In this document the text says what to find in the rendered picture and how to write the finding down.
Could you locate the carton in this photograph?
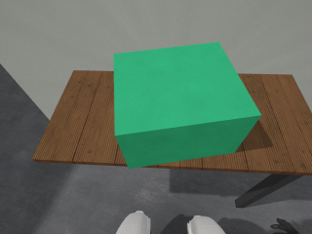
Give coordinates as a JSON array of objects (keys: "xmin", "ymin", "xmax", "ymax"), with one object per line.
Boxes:
[{"xmin": 113, "ymin": 42, "xmax": 261, "ymax": 169}]

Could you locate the table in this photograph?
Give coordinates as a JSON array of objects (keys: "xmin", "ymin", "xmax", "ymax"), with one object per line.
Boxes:
[{"xmin": 32, "ymin": 70, "xmax": 312, "ymax": 209}]

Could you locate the left robot thigh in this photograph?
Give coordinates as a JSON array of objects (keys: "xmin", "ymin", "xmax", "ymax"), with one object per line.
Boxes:
[{"xmin": 116, "ymin": 213, "xmax": 151, "ymax": 234}]

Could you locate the right robot thigh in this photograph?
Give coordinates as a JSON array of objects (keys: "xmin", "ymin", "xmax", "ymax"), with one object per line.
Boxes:
[{"xmin": 187, "ymin": 215, "xmax": 225, "ymax": 234}]

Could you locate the robot right hand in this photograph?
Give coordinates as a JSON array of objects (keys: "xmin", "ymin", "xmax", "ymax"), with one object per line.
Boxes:
[{"xmin": 270, "ymin": 218, "xmax": 299, "ymax": 234}]

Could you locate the robot thigh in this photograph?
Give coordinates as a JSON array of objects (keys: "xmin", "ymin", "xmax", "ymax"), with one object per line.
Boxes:
[
  {"xmin": 187, "ymin": 215, "xmax": 225, "ymax": 234},
  {"xmin": 116, "ymin": 213, "xmax": 151, "ymax": 234}
]

